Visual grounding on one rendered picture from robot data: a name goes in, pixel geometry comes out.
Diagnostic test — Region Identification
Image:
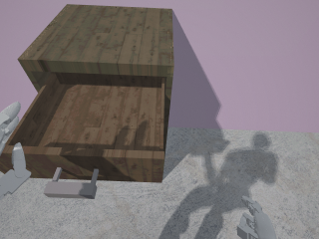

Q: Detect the robot right hand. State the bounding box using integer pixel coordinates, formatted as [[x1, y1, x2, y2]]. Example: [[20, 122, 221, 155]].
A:
[[236, 195, 277, 239]]

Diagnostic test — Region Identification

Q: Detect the handle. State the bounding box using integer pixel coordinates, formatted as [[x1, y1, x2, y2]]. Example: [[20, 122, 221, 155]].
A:
[[43, 167, 99, 199]]

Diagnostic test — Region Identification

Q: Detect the cabinet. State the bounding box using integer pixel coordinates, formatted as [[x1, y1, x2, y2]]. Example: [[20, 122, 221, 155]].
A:
[[17, 4, 174, 178]]

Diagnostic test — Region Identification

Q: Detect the robot left hand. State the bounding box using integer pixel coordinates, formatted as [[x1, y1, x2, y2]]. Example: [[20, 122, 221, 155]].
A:
[[0, 102, 31, 200]]

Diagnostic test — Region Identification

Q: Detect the drawer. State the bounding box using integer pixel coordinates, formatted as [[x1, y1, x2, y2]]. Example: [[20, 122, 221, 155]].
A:
[[0, 72, 164, 183]]

